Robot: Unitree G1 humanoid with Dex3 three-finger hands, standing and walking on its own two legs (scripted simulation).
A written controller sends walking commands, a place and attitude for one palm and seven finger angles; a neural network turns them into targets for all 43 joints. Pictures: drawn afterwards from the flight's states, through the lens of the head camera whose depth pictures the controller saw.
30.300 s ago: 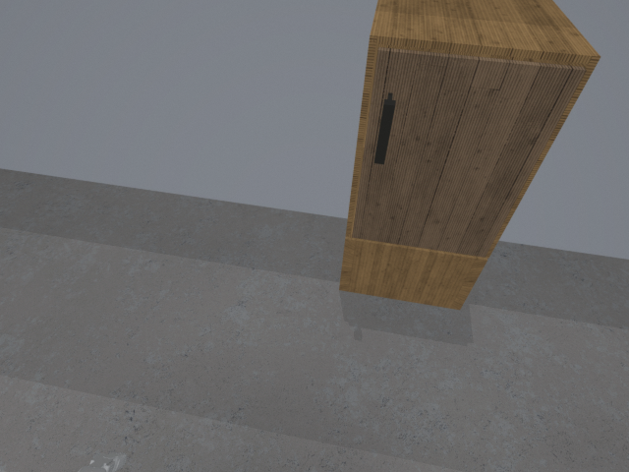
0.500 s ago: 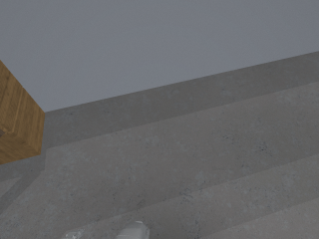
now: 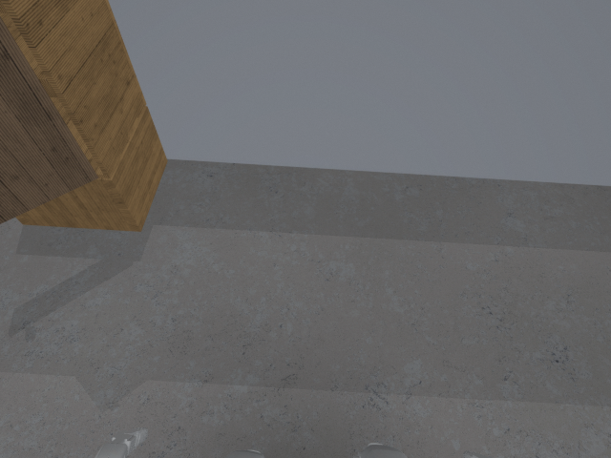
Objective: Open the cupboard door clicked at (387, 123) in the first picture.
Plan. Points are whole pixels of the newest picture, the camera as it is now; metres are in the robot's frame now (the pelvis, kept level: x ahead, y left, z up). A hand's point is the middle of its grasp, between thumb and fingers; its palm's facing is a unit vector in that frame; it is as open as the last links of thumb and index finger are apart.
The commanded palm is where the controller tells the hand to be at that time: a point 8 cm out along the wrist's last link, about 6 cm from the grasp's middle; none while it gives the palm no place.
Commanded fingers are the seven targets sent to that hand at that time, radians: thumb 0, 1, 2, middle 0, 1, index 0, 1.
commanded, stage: turn to face it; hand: left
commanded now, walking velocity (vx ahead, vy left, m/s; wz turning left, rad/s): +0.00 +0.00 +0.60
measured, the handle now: out of the picture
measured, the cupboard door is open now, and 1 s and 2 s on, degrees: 44 44 44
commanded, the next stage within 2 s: take the last steps up to it in 1.02 s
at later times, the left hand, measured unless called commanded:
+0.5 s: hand out of the picture +0.02 +0.21 -0.19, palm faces +0.33 -0.92 -0.23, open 7.4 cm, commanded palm none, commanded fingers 0.00 0.90 0.90 -0.20 -0.30 -0.20 -0.30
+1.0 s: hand out of the picture -0.01 +0.15 -0.17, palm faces +0.57 -0.80 -0.21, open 7.4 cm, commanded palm none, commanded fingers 0.00 0.90 0.90 -0.20 -0.30 -0.20 -0.30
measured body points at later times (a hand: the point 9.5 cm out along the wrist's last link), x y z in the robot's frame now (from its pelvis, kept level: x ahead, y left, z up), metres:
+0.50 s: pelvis +0.02 -0.01 -0.01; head +0.06 +0.03 +0.43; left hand +0.00 +0.26 -0.17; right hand +0.20 -0.23 -0.13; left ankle +0.01 +0.10 -0.74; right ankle +0.01 -0.16 -0.68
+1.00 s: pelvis +0.05 -0.03 +0.00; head +0.08 +0.00 +0.45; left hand -0.04 +0.20 -0.15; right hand +0.27 -0.20 -0.13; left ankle -0.02 +0.07 -0.71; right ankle +0.09 -0.16 -0.74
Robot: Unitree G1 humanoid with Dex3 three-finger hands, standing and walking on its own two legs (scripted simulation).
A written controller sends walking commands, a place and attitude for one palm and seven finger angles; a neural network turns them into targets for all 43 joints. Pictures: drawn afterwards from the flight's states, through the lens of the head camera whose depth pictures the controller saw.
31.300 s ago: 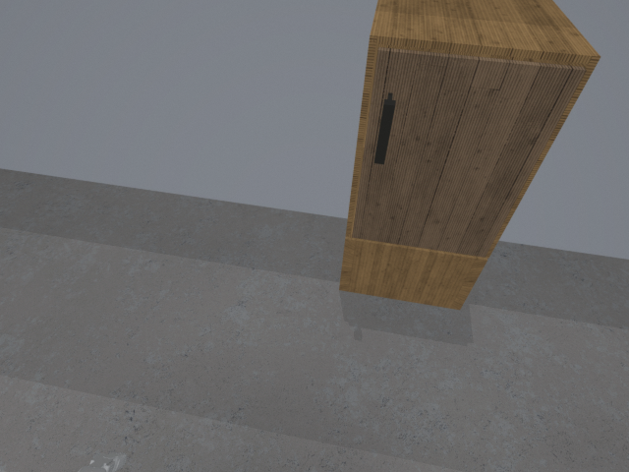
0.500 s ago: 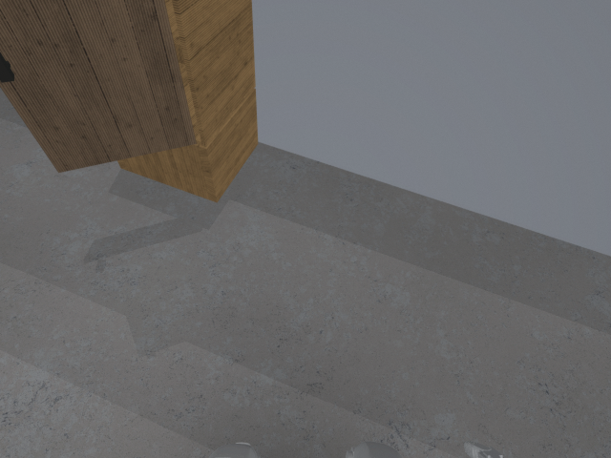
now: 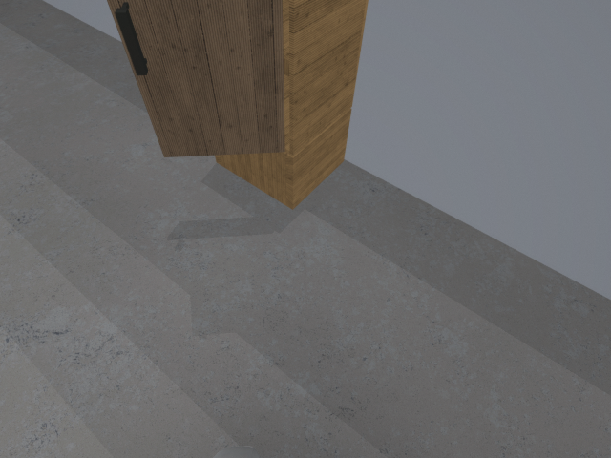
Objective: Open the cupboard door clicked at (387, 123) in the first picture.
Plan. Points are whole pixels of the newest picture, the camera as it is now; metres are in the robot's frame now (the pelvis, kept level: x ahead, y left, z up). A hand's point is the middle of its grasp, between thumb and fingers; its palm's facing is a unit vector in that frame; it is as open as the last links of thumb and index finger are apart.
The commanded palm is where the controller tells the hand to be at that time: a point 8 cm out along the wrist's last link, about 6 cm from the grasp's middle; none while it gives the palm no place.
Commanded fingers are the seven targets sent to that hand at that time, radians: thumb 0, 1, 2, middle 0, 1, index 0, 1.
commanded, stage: turn to face it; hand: left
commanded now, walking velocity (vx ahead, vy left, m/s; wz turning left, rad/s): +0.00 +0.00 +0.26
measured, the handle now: (134, 39) +1.02 +0.51 -0.01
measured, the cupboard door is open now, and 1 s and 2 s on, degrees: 44 44 44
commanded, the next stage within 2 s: take the last steps up to it in 0.02 s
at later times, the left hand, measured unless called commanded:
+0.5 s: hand out of the picture +0.07 +0.21 -0.16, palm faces +0.19 -0.95 -0.24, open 7.4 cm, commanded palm none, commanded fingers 0.00 0.90 0.90 -0.20 -0.30 -0.20 -0.30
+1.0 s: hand (119, 425) +0.17 +0.30 -0.17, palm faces +0.21 -0.96 -0.19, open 7.4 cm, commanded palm none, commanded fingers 0.00 0.90 0.90 -0.20 -0.30 -0.20 -0.30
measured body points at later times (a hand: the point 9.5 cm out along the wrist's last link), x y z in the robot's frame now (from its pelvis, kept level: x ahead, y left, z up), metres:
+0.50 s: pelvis +0.04 +0.00 +0.00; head +0.06 -0.01 +0.44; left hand +0.06 +0.26 -0.14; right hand +0.10 -0.24 -0.17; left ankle +0.00 +0.12 -0.69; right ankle +0.03 -0.12 -0.74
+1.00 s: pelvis +0.19 +0.11 +0.00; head +0.21 +0.11 +0.45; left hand +0.16 +0.35 -0.16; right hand +0.29 -0.11 -0.15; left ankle +0.19 +0.21 -0.74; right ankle +0.20 -0.01 -0.67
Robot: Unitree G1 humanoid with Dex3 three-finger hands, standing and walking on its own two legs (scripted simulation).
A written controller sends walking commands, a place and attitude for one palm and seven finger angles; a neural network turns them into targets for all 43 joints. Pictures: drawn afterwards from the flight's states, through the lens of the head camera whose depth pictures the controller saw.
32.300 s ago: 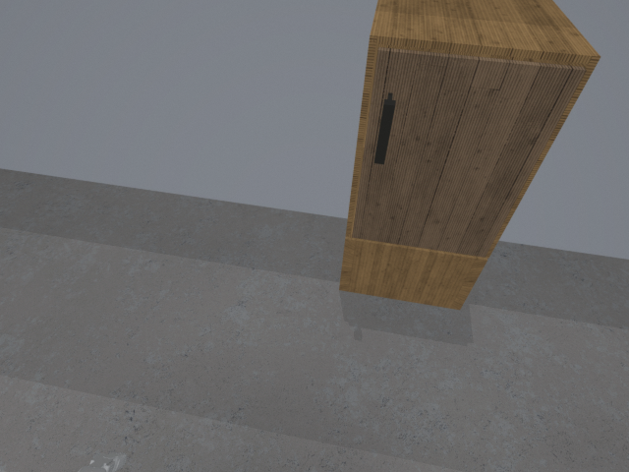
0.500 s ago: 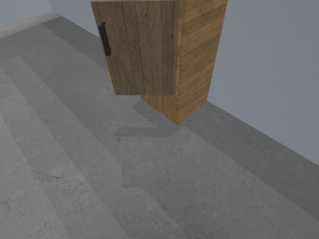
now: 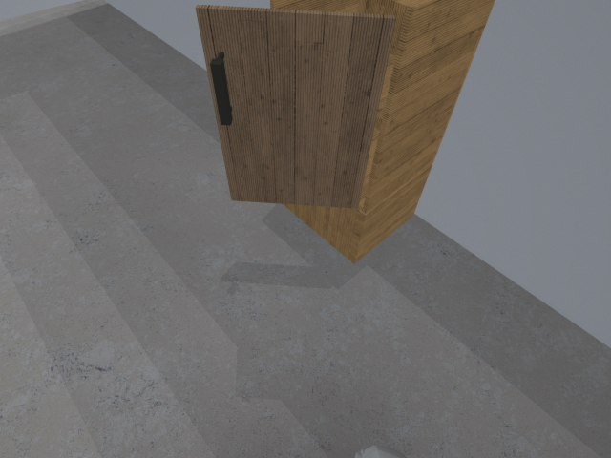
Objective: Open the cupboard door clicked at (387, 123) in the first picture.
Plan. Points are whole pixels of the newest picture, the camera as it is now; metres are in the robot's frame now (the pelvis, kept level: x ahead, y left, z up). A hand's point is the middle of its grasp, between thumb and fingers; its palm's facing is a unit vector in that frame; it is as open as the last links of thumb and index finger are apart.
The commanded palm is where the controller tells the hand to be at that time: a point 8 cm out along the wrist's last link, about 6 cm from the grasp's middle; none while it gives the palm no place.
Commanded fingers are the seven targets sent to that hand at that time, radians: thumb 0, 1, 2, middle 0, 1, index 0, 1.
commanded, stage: take the last steps up to it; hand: left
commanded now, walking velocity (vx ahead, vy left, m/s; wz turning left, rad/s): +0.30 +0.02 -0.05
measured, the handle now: (223, 89) +0.88 +0.27 -0.01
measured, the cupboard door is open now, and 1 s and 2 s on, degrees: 44 44 44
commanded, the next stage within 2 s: come to a stop and stand still in 0.58 s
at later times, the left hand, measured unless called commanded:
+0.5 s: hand (204, 438) +0.17 +0.17 -0.16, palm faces +0.06 -0.98 -0.19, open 7.3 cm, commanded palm none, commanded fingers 0.00 0.90 0.90 -0.20 -0.30 -0.20 -0.30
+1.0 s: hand (209, 301) +0.40 +0.22 -0.17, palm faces +0.00 -0.98 -0.22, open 7.4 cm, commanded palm none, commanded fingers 0.00 0.90 0.90 -0.20 -0.30 -0.20 -0.30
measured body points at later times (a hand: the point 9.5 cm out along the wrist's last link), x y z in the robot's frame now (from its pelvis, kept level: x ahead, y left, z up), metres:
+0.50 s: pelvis +0.19 -0.01 +0.01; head +0.22 -0.01 +0.46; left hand +0.17 +0.22 -0.14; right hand +0.24 -0.24 -0.14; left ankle +0.26 +0.14 -0.69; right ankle +0.13 -0.10 -0.74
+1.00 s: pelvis +0.31 +0.02 +0.00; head +0.34 +0.03 +0.45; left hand +0.40 +0.27 -0.15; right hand +0.36 -0.22 -0.14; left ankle +0.33 +0.13 -0.74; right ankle +0.31 -0.10 -0.70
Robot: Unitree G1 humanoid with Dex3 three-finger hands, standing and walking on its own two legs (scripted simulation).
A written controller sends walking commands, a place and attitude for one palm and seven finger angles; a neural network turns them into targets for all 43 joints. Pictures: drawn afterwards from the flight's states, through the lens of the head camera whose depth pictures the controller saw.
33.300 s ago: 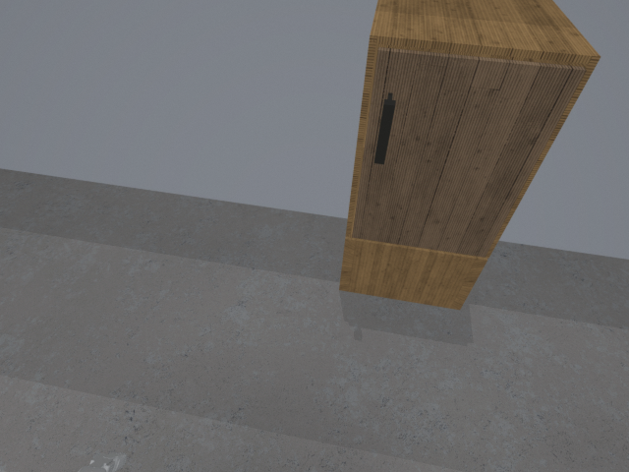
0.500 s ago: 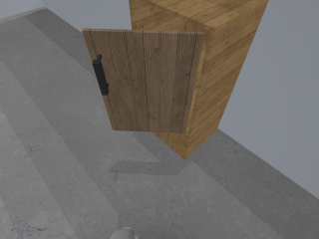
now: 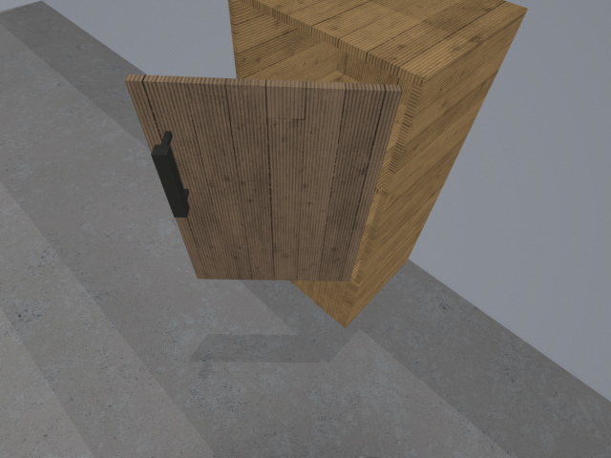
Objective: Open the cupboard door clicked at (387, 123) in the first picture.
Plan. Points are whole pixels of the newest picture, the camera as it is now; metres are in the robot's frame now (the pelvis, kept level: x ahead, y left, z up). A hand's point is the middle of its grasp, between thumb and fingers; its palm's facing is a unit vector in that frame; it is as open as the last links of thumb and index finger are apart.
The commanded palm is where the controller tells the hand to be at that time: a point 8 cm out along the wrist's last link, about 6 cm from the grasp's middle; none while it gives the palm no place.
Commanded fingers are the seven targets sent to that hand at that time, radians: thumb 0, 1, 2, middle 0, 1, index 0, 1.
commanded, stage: come to a stop and stand still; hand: left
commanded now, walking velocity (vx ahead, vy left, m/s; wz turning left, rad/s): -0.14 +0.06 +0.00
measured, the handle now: (174, 175) +0.56 +0.27 -0.01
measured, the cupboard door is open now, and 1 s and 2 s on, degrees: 44 44 44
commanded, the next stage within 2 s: look again from close up in 1.64 s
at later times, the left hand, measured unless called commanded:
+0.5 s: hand out of the picture +0.01 +0.18 -0.18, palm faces +0.08 -0.98 -0.19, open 7.4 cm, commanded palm none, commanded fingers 0.00 0.90 0.90 -0.20 -0.30 -0.20 -0.30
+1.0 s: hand out of the picture +0.01 +0.17 -0.18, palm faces +0.01 -0.99 -0.15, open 7.4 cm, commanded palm none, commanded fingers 0.00 0.90 0.90 -0.20 -0.30 -0.20 -0.30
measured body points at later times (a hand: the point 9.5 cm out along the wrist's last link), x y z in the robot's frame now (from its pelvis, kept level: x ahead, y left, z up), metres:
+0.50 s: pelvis -0.02 -0.01 +0.00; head +0.00 +0.01 +0.44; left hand +0.00 +0.24 -0.17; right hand +0.05 -0.25 -0.14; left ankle -0.03 +0.11 -0.74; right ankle -0.01 -0.14 -0.74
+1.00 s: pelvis +0.00 +0.01 +0.00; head +0.02 +0.02 +0.45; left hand +0.01 +0.23 -0.16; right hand +0.01 -0.22 -0.15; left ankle -0.03 +0.11 -0.74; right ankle -0.01 -0.14 -0.74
